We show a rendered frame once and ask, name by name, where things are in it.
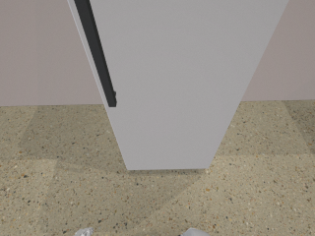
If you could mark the handle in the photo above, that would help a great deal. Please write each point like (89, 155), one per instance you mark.
(87, 18)

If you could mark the fridge door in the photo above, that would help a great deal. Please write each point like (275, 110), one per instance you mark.
(179, 69)

